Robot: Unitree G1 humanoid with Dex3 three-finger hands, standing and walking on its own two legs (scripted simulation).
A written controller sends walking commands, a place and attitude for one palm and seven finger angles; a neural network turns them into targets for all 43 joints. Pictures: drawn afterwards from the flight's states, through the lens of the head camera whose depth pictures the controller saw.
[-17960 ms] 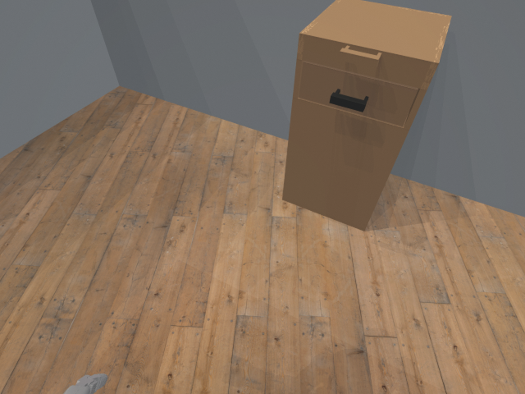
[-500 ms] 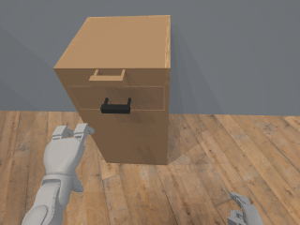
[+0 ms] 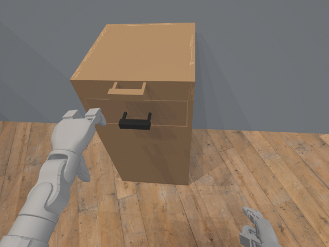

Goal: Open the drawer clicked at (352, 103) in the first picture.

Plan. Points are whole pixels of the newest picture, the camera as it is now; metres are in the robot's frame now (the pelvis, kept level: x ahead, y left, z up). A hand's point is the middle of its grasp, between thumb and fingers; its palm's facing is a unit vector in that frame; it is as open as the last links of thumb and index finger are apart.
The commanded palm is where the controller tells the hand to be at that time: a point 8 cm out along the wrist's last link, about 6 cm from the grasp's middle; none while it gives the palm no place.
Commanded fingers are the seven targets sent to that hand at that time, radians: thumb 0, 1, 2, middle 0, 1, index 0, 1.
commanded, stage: raise the hand with hooked fingers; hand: left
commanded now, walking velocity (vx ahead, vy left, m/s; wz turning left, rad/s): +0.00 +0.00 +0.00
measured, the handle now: (136, 119) +0.56 +0.21 -0.10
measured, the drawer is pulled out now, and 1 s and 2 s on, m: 0.00 0.00 0.00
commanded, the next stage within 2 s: move the hooked fingers above the handle in 0.28 s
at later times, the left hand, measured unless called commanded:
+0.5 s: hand (92, 150) +0.31 +0.23 +0.06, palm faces +0.00 -0.08 -1.00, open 13.9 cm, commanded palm +0.29 +0.23 +0.12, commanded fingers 0.00 -0.50 0.30 -0.30 -1.20 -0.30 -1.20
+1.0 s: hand (114, 137) +0.38 +0.21 +0.02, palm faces -0.06 -0.04 -1.00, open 13.9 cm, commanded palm +0.37 +0.22 +0.08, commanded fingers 0.00 -0.50 0.30 -0.30 -1.20 -0.30 -1.20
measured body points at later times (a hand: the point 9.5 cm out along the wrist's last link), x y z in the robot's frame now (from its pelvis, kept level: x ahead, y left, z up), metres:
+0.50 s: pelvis +0.00 -0.01 +0.00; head +0.03 -0.04 +0.45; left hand +0.30 +0.23 +0.12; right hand +0.19 -0.23 -0.12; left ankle -0.03 +0.10 -0.74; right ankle +0.01 -0.11 -0.74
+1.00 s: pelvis +0.00 -0.01 -0.01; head +0.05 -0.04 +0.44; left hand +0.38 +0.21 +0.08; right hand +0.11 -0.27 -0.15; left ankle -0.03 +0.10 -0.74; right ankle +0.01 -0.11 -0.74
